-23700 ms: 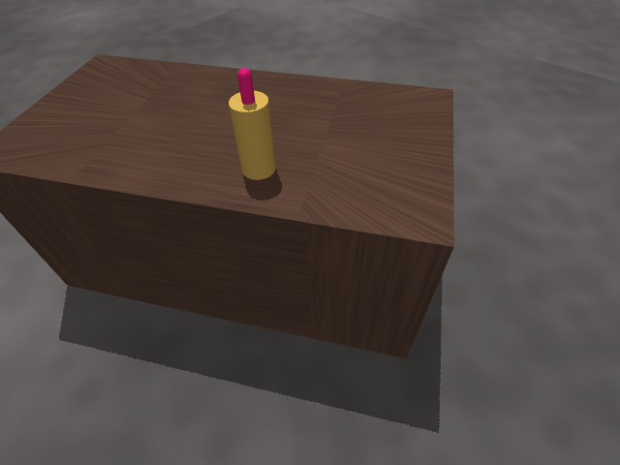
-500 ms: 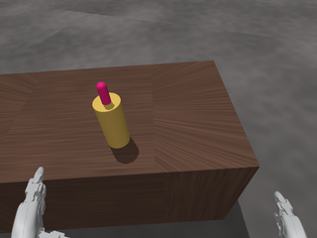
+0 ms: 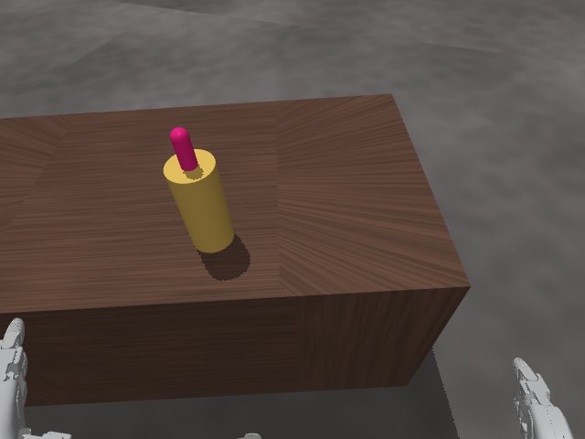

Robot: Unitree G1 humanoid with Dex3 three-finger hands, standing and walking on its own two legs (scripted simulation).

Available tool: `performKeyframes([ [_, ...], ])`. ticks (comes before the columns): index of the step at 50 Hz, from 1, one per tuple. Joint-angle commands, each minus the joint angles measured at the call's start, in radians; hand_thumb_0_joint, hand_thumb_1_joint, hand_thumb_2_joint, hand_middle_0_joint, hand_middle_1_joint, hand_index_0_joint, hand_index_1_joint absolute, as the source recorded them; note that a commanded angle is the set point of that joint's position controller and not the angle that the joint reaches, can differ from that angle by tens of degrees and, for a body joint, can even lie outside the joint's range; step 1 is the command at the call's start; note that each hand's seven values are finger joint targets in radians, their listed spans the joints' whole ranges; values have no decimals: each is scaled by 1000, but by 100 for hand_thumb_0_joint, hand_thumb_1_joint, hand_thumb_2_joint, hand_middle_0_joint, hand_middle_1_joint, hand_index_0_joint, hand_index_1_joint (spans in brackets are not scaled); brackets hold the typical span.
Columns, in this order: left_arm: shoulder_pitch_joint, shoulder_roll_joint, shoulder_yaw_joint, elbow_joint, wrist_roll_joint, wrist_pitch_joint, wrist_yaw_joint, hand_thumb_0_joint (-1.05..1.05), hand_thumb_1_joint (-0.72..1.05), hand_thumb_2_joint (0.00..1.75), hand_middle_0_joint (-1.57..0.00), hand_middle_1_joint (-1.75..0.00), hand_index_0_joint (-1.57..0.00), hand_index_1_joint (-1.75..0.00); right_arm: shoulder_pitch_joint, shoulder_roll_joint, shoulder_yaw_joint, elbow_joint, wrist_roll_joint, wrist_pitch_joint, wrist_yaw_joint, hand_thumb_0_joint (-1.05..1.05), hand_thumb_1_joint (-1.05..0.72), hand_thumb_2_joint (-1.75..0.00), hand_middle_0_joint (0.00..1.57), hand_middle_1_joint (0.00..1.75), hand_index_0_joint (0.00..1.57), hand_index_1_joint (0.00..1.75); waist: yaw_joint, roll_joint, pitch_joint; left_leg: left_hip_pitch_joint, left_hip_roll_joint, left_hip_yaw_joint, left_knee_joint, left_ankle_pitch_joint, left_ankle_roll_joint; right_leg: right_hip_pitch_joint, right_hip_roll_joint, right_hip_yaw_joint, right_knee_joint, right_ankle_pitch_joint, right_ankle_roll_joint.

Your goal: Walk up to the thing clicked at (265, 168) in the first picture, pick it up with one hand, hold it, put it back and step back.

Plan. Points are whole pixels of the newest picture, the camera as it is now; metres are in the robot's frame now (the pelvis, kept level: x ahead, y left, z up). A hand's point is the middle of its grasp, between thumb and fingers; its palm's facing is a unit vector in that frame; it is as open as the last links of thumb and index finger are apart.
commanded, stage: home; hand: left
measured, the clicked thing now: (198, 190) +0.53 +0.21 +0.01
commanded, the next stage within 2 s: none
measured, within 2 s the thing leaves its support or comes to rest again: neither
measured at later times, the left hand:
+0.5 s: hand (176, 394) +0.21 +0.19 -0.05, palm faces +0.10 -0.97 -0.21, open 17.4 cm
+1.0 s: hand (183, 398) +0.20 +0.18 -0.05, palm faces +0.10 -0.97 -0.23, open 17.5 cm
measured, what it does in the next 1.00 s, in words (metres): stands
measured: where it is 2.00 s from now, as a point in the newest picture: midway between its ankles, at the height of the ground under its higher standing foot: outside the picture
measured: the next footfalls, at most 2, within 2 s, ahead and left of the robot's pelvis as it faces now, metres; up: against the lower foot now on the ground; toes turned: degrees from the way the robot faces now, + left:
none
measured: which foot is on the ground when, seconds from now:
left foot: down 0.00-1.00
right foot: down 0.00-1.00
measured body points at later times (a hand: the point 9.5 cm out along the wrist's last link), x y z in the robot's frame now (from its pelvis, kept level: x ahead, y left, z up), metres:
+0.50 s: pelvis +0.03 +0.02 -0.01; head +0.06 +0.03 +0.44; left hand +0.20 +0.24 -0.04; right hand +0.18 -0.22 -0.04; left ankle +0.05 +0.14 -0.69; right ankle +0.01 -0.13 -0.69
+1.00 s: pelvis +0.03 +0.00 -0.01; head +0.06 +0.00 +0.44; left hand +0.19 +0.23 -0.04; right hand +0.19 -0.23 -0.04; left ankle +0.05 +0.14 -0.69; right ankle +0.01 -0.13 -0.69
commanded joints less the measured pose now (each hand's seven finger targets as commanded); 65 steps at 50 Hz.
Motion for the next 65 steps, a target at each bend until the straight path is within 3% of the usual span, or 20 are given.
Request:
performKeyframes([
  [1, -92, 97, -18, -122, 11, -80, 7, 0, -48, 10, -6, -7, -6, -7, -99, -35, 67, -205, -11, -81, -5, 0, -7, -51, 13, 19, 13, 19, -16, -47, -27, 70, -34, 54, -130, -30, 47, -37, -8, 8, -229, -3, 7],
  [3, -117, 84, -44, -99, 24, -81, 10, 0, -46, 11, -6, -7, -6, -7, -114, -2, 117, -154, -21, -82, -9, 0, -23, -52, 13, 19, 13, 19, -4, -9, -46, 65, -32, 53, -128, -14, 44, -38, -1, -8, -203, 20, -1],
  [4, -103, 90, -45, -94, 28, -80, 12, 0, -46, 11, -6, -7, -6, -7, -102, -18, 97, -141, -22, -80, -13, 0, -28, -54, 14, 20, 14, 20, 0, 9, -72, 71, -33, 54, -129, 10, 43, -33, 7, -22, -188, 55, -7],
  [7, -47, 69, -82, -73, 37, -55, 13, 0, -44, 13, -6, -8, -6, -8, -26, -106, 18, -129, -32, -81, -20, 0, -35, -58, 14, 21, 14, 21, -35, 27, -120, 120, -23, 48, -138, 48, 37, -21, 27, -45, -160, 113, -13],
  [10, -31, 10, -162, -69, 37, -23, 11, 0, -49, 9, -6, -6, -6, -6, -34, -118, -6, -124, -29, -76, -19, 0, -51, -69, 16, 24, 16, 24, -48, 30, -123, 135, -16, 37, -140, 88, 30, -38, 38, -59, -141, 147, -16],
  [14, -101, 11, -194, -92, 45, 1, 21, 0, -54, 6, -5, -5, -5, -5, -83, -88, 20, -131, -29, -69, -16, 0, -79, -84, 19, 28, 19, 28, -41, 24, -125, 118, -4, 20, -131, 110, 27, -48, 43, -67, -118, 155, -21],
  [16, -54, -43, -242, 5, 53, 15, 20, 0, -57, 4, -5, -5, -5, -5, -104, -49, 62, -161, -30, -68, -10, 0, -89, -90, 20, 30, 20, 30, -34, 10, -105, 102, 3, 11, -133, 110, 24, -40, 43, -69, -110, 151, -21],
  [18, -106, 6, -217, -63, 53, 10, 29, 0, -56, 5, -5, -5, -5, -5, -85, -55, 59, -169, -30, -55, -15, 0, -89, -90, 20, 30, 20, 30, -28, 22, -154, 114, 0, 20, -115, 164, 25, -16, 38, -61, -104, 194, -22],
  [19, -63, -17, -237, -15, 55, 17, 28, 0, -56, 5, -5, -5, -5, -5, -93, -59, 58, -182, -32, -50, -15, 0, -89, -90, 20, 30, 20, 30, -20, 22, -153, 109, 0, 20, -113, 180, 23, -8, 37, -61, -100, 202, -24],
  [23, -82, 25, -213, -87, 53, 22, 38, 0, -57, 4, -5, -5, -5, -5, -77, -56, 61, -191, -35, -32, -16, 0, -90, -90, 20, 30, 20, 30, -6, 70, -183, 120, -7, 38, -94, 223, 21, 13, 32, -48, -101, 251, -22],
  [24, -30, -21, -249, -8, 56, 33, 35, 0, -55, 6, -5, -5, -5, -5, -68, -63, 54, -182, -39, -28, -15, 0, -90, -90, 20, 30, 20, 30, -18, 51, -146, 109, -6, 41, -94, 217, 21, 2, 33, -50, -102, 246, -20],
  [26, -44, -19, -257, -47, 51, 32, 33, 0, -56, 5, -5, -5, -5, -5, -71, -58, 61, -189, -38, -17, -12, 0, -90, -90, 20, 30, 20, 30, -19, 40, -152, 104, -8, 41, -84, 222, 23, 8, 31, -47, -106, 260, -17],
  [27, 0, -53, -280, 19, 53, 41, 31, 0, -57, 5, -5, -5, -5, -5, -74, -66, 57, -194, -39, -16, -10, 0, -90, -90, 20, 30, 20, 30, -22, 14, -141, 102, -5, 39, -85, 226, 24, 3, 35, -53, -103, 261, -17],
  [31, -54, -29, -273, -37, 56, 36, 25, 0, -55, 5, -5, -5, -5, -5, -50, -68, 52, -212, -34, 1, -9, 0, -90, -90, 20, 30, 20, 30, -40, -26, -156, 105, -7, 44, -65, 244, 31, -8, 31, -47, -102, 300, -9],
  [38, -92, 0, -244, -60, 57, 30, 28, 0, -55, 6, -5, -5, -5, -5, -28, -68, 50, -242, -28, 18, -12, 0, -90, -90, 20, 30, 20, 30, -44, -23, -137, 90, -15, 52, -79, 141, 34, -38, 26, -38, -123, 207, -8],
  [45, -55, -39, -272, -25, 59, 34, 29, 0, -56, 5, -5, -5, -5, -5, -53, -58, 70, -258, -32, 19, -13, 0, -90, -90, 20, 30, 20, 30, -38, -17, -139, 80, -17, 59, -66, 141, 35, -38, 22, -31, -117, 213, -9],
  [48, -82, 7, -240, -91, 57, 26, 36, 0, -57, 5, -5, -5, -5, -5, -52, -61, 66, -252, -33, 27, -14, 0, -90, -90, 20, 30, 20, 30, -23, 8, -155, 74, -18, 53, -68, 144, 32, -24, 21, -35, -113, 210, -12],
  [54, -42, -32, -263, -18, 57, 25, 37, 0, -57, 4, -5, -5, -5, -5, -56, -74, 46, -291, -33, 33, -18, 0, -90, -90, 20, 30, 20, 30, -41, -55, -143, 63, -17, 57, -59, 126, 37, -29, 22, -31, -124, 204, -4],
  [56, -73, -6, -250, -59, 59, 18, 38, 0, -56, 5, -5, -5, -5, -5, -31, -63, 59, -270, -31, 40, -17, 0, -90, -90, 20, 30, 20, 30, -38, -35, -139, 58, -21, 62, -57, 124, 37, -38, 20, -27, -123, 207, -4],
  [65, -71, -19, -257, -38, 62, 13, 41, 0, -55, 5, -5, -5, -5, -5, -45, -60, 62, -282, -33, 48, -16, 0, -90, -90, 20, 30, 20, 30, -33, -18, -144, 60, -19, 61, -61, 127, 34, -37, 21, -29, -112, 202, -7],
])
